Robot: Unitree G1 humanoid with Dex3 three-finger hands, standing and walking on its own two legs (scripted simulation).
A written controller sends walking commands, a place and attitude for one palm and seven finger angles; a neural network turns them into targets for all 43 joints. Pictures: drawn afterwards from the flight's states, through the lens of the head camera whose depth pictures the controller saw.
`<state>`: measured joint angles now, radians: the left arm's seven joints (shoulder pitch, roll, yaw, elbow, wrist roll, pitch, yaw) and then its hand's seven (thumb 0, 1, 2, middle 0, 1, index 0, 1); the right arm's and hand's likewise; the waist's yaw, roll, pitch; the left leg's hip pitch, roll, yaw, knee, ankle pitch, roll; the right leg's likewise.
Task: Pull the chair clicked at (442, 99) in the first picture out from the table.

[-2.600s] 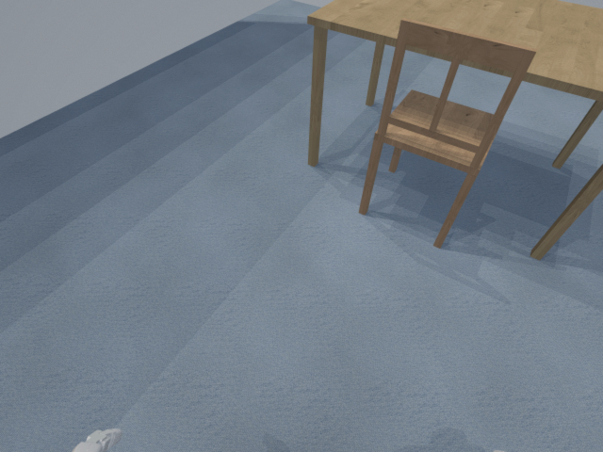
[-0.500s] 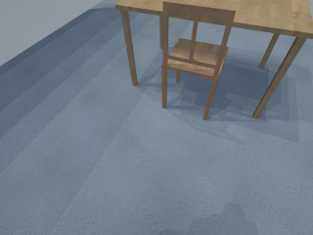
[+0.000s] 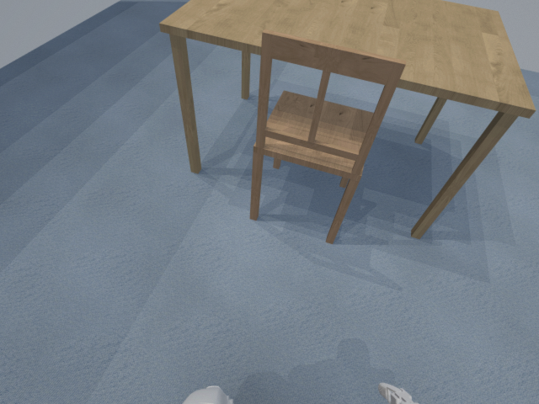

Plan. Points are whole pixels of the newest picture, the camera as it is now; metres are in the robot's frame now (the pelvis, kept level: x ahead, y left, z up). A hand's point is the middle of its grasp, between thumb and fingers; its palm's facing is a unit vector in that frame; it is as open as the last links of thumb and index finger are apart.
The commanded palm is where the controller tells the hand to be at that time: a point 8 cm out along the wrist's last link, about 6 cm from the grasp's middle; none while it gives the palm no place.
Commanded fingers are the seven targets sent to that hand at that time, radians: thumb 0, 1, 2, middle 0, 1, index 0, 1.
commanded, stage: walk to a spot facing it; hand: left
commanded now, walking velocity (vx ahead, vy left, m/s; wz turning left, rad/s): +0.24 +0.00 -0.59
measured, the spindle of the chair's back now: (318, 108) +0.92 -0.06 -0.10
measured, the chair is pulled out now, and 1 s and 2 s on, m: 0.00 0.00 0.00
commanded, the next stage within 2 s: take the last steps up to it in 0.28 s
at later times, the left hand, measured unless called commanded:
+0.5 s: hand (211, 304) +0.31 +0.14 -0.15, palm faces -0.29 -0.94 -0.21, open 7.4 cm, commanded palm none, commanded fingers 0.00 0.90 0.90 -0.20 -0.30 -0.20 -0.30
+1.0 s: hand (202, 320) +0.28 +0.15 -0.18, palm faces -0.16 -0.98 -0.11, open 7.4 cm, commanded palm none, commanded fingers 0.00 0.90 0.90 -0.20 -0.30 -0.20 -0.30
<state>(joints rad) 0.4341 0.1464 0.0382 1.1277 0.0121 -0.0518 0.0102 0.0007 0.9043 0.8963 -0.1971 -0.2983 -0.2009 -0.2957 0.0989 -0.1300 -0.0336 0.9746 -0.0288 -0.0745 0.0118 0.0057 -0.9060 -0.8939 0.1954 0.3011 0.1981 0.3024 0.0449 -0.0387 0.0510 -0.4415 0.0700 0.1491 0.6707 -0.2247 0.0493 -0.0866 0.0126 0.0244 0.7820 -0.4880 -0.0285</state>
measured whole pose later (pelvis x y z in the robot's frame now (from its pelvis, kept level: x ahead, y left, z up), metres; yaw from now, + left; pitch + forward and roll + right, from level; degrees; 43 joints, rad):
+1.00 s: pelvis +0.29 -0.02 +0.01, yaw -14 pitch +0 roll -2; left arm 0.39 0.18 0.05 1.11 0.02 -0.02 -0.01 0.00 0.91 0.90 -0.19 -0.30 -0.20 -0.30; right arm 0.24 -0.15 -0.04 1.03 -0.03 -0.05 0.00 0.01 -0.91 -0.89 0.19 0.30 0.20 0.30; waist 0.02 -0.05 -0.02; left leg -0.31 0.08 0.14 0.62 -0.30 0.03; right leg -0.19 -0.01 -0.13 0.62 -0.41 -0.04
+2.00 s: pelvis +0.41 -0.03 +0.00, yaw -14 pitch -3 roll +1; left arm 0.26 0.21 0.03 0.97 0.02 0.07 0.05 0.00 0.91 0.90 -0.20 -0.30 -0.20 -0.30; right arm 0.22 -0.22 -0.06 0.88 -0.02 0.04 -0.01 0.00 -0.91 -0.89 0.19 0.30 0.19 0.30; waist 0.01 0.01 0.00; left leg -0.24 -0.01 0.07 0.64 -0.36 0.02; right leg -0.43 -0.10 -0.05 0.68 -0.30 0.00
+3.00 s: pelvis +0.42 +0.02 +0.03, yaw -14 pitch +0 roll +0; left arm 0.32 0.12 -0.03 1.10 0.01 0.00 0.03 0.00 0.91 0.90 -0.19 -0.30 -0.20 -0.30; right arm 0.26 -0.17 0.01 1.09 -0.01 -0.02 -0.03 0.01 -0.92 -0.89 0.20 0.30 0.20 0.30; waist 0.00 0.01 0.01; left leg -0.19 -0.09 0.10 0.35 -0.18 0.11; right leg -0.19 -0.01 0.00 0.43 -0.24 0.00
